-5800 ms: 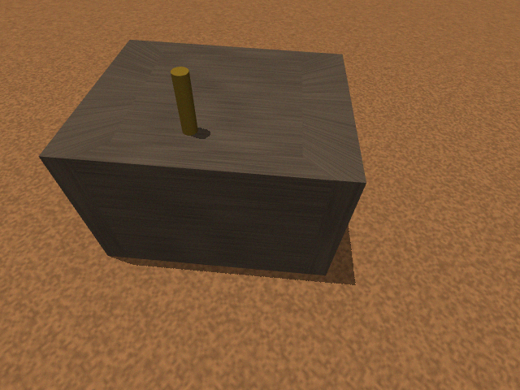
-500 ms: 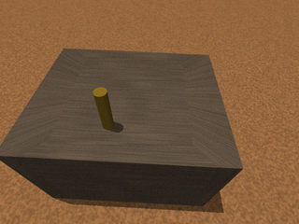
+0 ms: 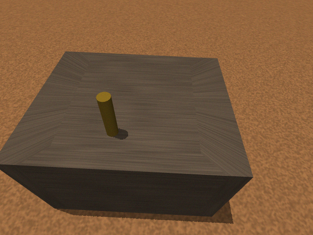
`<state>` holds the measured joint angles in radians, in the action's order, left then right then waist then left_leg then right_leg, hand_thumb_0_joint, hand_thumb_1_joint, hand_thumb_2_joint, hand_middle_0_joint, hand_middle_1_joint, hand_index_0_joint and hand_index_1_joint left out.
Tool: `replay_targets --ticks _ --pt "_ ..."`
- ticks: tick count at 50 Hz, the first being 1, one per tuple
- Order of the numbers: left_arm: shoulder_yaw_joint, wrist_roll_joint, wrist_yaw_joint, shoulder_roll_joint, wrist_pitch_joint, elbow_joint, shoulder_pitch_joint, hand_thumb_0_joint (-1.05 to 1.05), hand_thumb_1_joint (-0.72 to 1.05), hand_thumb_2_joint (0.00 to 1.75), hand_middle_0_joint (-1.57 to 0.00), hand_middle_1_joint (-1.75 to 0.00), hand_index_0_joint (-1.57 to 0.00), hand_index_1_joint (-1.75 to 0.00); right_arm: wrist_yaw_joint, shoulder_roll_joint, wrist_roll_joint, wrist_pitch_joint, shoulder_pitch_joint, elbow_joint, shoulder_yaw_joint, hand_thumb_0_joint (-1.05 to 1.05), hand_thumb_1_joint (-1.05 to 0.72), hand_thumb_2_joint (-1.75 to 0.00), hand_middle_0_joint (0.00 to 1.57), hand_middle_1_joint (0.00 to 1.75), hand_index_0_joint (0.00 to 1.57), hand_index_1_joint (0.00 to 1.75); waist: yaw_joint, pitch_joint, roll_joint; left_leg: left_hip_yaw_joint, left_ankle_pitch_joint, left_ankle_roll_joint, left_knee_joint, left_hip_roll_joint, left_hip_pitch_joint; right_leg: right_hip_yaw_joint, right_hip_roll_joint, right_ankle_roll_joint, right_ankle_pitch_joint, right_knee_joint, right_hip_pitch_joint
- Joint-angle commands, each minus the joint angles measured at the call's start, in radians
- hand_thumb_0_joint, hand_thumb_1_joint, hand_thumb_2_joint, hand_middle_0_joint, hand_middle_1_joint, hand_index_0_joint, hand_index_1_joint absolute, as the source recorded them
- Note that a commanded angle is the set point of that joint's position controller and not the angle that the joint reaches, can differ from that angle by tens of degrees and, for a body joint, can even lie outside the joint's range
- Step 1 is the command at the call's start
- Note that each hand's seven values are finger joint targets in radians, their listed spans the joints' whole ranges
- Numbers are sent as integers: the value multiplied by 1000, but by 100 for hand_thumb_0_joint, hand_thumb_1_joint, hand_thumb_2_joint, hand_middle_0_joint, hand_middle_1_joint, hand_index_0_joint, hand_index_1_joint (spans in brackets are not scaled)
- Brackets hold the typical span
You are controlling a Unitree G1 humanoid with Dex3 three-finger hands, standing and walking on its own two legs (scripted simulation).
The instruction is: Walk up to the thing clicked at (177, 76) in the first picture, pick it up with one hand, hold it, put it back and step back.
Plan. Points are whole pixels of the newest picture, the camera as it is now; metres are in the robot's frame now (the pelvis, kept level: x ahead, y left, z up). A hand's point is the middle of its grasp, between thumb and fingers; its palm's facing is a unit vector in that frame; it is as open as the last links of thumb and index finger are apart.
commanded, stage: stand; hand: left
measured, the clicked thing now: (108, 116) +0.52 +0.20 -0.08
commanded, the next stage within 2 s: rise first in 0.36 s
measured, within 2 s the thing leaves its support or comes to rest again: neither
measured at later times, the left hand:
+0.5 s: hand out of the picture +0.07 +0.25 -0.15, palm faces +0.00 -0.94 -0.35, open 7.5 cm
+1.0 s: hand (67, 214) +0.18 +0.25 -0.11, palm faces +0.16 -0.93 -0.33, open 16.3 cm
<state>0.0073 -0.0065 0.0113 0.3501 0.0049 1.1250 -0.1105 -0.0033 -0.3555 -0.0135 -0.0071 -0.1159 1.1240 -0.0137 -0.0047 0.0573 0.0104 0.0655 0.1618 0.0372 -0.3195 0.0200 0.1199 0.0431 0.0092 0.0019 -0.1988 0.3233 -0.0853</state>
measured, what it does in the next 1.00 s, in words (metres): stands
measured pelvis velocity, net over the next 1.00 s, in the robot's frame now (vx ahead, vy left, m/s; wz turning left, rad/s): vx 0.00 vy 0.01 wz -0.05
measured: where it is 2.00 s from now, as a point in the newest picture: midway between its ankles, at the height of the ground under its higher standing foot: outside the picture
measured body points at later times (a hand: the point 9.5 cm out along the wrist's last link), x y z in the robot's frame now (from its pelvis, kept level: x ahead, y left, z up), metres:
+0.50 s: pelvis +0.00 +0.00 +0.00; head +0.01 -0.01 +0.45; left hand +0.07 +0.30 -0.13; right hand +0.07 -0.30 -0.14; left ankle +0.01 +0.14 -0.75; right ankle -0.01 -0.11 -0.75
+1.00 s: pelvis +0.00 +0.01 -0.01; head +0.03 +0.01 +0.44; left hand +0.17 +0.30 -0.09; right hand +0.13 -0.27 -0.11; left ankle +0.01 +0.14 -0.75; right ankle -0.01 -0.11 -0.75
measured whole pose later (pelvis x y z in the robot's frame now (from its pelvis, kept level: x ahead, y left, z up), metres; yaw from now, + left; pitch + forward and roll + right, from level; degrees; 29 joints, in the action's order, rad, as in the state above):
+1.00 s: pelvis +0.00 +0.01 -0.01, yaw -3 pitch +2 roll +0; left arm 0.13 0.04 -0.08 0.27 0.07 0.67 -0.18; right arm 0.07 -0.25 0.03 -0.05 -0.16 0.77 0.11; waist -0.02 0.02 0.01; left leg 0.01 0.23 0.02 -0.46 0.01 0.25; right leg -0.02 0.02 -0.02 -0.25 0.46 -0.24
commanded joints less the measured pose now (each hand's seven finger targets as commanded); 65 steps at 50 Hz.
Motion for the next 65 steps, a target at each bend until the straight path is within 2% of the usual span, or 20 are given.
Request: replay_targets --ticks 1,22,23,24,25,26,27,28,30,33,35,36,39,42,47,53,55,56,61,65 --pt "38 -1 -16 222 23 -56 26 0 90 90 -20 -30 -20 -30 15 -215 4 -21 45 -62 37 0 -90 -90 20 30 20 30 -6 -80 0 61 -151 -45 31 96 0 -97 127 19 118 -59 10" --pt "38 -2 -17 228 22 -57 27 0 90 90 -20 -30 -20 -30 16 -212 4 -18 25 -62 38 0 -90 -90 20 30 20 30 2 -67 -18 59 -127 -44 33 95 3 -103 126 20 98 -63 -1" --pt "36 -1 -16 223 23 -55 25 0 82 82 -13 -22 -14 -22 15 -215 4 -19 23 -61 37 0 -82 -82 12 22 12 22 0 -65 -10 63 -133 -47 36 98 9 -101 126 19 102 -61 7" --pt "-5 80 -20 24 102 -406 376 0 74 74 -5 -14 -6 -14 33 -34 104 -136 374 -412 16 0 -74 -74 5 14 5 14 46 -91 44 -93 -12 -37 -66 -44 91 -27 19 0 52 29 -182" --pt "9 112 -46 104 148 -497 347 0 66 66 -6 -6 -3 -8 47 -67 111 -157 372 -440 12 0 -66 -66 5 6 5 6 -3 -103 -28 -79 60 -45 -26 -36 49 -18 21 0 -25 0 -102" --pt "61 105 -64 185 146 -370 222 0 58 58 -6 -5 -3 -8 66 -149 102 -141 243 -298 65 0 -58 -58 5 5 5 5 27 -65 0 -94 85 -46 -16 -42 51 -27 21 2 -50 -15 -135" --pt "141 107 -70 256 132 -300 141 0 50 50 -6 -5 -4 -8 71 -175 99 -119 197 -233 103 0 -50 -50 5 5 5 5 -3 -41 -5 -102 67 -45 -56 -40 90 -23 21 -2 -50 9 -141" --pt "176 107 -78 251 119 -302 98 0 42 42 -7 -6 -5 -8 79 -187 98 -112 199 -228 136 0 -42 -42 5 5 5 5 -7 -103 -37 -97 12 -41 -71 -34 90 -12 8 0 8 32 -117" --pt "118 98 -86 185 144 -399 162 0 28 29 -6 -6 -5 -7 94 -161 88 -127 189 -285 138 0 -26 -26 5 5 5 5 4 -237 -40 -94 -53 -47 -92 -29 56 -23 13 -8 105 71 -103" --pt "196 48 -78 178 123 -308 11 0 12 22 -7 -7 -7 -6 88 -147 52 -99 -35 -227 213 0 -6 -20 5 5 5 5 33 -224 -27 -94 -94 -51 -113 -30 79 -13 -5 0 162 98 -156" --pt "200 44 -78 158 113 -384 -37 0 0 16 -6 -6 -7 -5 84 -127 54 -93 -5 -331 202 0 5 -17 5 5 5 5 1 -298 -33 -100 -166 -48 -106 -39 30 -15 -2 -4 223 95 -87" --pt "198 44 -80 149 109 -407 -42 0 -5 14 -7 -6 -8 -5 79 -72 57 -89 21 -364 162 0 9 -16 5 5 5 5 -22 -284 -24 -103 -173 -47 -101 -41 48 -16 3 -5 225 92 -78" --pt "178 55 -82 97 103 -461 9 0 -21 11 -6 -6 -6 -5 78 -65 63 -73 43 -419 163 0 20 -12 5 5 5 5 -8 -222 -24 -108 -140 -43 -94 -37 68 -15 0 -3 176 84 -134" --pt "183 50 -88 113 104 -512 17 0 -38 9 -6 -5 -5 -6 77 -66 59 -74 86 -461 158 0 32 -9 5 5 5 5 -27 -167 -15 -105 -64 -42 -73 -31 104 -13 -2 4 88 69 -150" --pt "179 42 -106 117 125 -648 65 0 -59 5 -7 -6 -6 -7 88 -77 50 -97 94 -520 170 0 44 -6 5 5 5 5 -17 -191 13 -97 -62 -39 -71 -22 80 -17 -9 9 86 71 -120" --pt "199 30 -117 119 123 -703 -45 0 -60 4 -6 -6 -6 -6 95 -53 41 -100 13 -553 168 0 47 -6 5 5 5 5 -22 -256 2 -100 -207 -38 -99 -22 24 -14 -7 4 232 90 -55" --pt "160 34 -111 71 120 -726 -60 0 -59 5 -6 -6 -5 -6 93 -45 39 -98 -13 -553 167 0 48 -5 5 5 5 5 -8 -228 -2 -100 -191 -36 -89 -17 17 -10 -12 5 215 85 -66" --pt "195 34 -115 108 117 -733 -74 0 -58 4 -5 -5 -5 -6 95 -61 39 -99 -19 -549 177 0 50 -5 5 5 5 5 -18 -224 13 -102 -202 -35 -86 -18 14 -9 -11 6 225 82 -59" --pt "169 39 -102 72 103 -758 -98 0 -56 4 -4 -5 -4 -5 85 -31 46 -92 -42 -585 153 0 52 -4 5 5 5 5 -10 -134 -6 -107 -142 -38 -66 -20 43 -8 -8 6 170 57 -85" --pt "190 44 -97 95 103 -806 -87 0 -56 4 -4 -4 -4 -5 81 -42 48 -93 -42 -627 157 0 53 -4 5 5 5 5 -7 -140 20 -104 -154 -33 -55 -13 29 -5 -13 9 176 55 -73"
